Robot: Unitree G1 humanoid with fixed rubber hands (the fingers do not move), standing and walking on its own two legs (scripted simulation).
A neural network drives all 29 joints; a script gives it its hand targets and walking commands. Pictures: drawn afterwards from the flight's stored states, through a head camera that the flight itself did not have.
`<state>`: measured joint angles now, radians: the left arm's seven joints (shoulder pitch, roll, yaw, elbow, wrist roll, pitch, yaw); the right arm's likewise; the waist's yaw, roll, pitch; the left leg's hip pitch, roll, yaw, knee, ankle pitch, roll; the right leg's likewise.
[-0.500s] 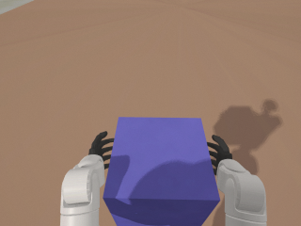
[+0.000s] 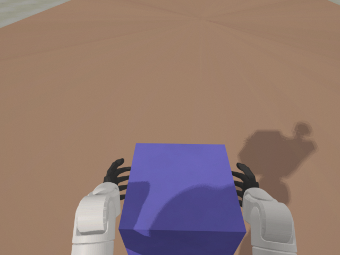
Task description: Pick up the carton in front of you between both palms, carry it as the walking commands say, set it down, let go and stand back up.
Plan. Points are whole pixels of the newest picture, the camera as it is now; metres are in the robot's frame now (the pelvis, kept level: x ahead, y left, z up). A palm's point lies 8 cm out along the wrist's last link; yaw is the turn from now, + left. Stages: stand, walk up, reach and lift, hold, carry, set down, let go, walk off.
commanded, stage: carry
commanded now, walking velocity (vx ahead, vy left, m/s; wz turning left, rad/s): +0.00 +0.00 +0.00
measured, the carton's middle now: (179, 210) +0.26 +0.00 +0.00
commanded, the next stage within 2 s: hold in 1.34 s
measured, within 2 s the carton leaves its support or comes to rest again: neither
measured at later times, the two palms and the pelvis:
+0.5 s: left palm (115, 202) +0.25 +0.15 +0.04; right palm (246, 207) +0.25 -0.15 +0.04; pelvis -0.03 +0.00 +0.00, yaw +0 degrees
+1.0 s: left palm (118, 200) +0.25 +0.14 +0.04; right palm (250, 206) +0.25 -0.16 +0.04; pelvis -0.03 -0.01 +0.00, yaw +0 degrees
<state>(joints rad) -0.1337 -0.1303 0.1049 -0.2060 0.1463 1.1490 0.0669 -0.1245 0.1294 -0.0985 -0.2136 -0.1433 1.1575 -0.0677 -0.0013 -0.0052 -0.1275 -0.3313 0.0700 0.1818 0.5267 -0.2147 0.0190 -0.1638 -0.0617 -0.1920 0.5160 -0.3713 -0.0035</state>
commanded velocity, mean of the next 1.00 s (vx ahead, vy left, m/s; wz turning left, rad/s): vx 0.00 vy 0.00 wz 0.00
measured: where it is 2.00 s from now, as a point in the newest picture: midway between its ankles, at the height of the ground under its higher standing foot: outside the picture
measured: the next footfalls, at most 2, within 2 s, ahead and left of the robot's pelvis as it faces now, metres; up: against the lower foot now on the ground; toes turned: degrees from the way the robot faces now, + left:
none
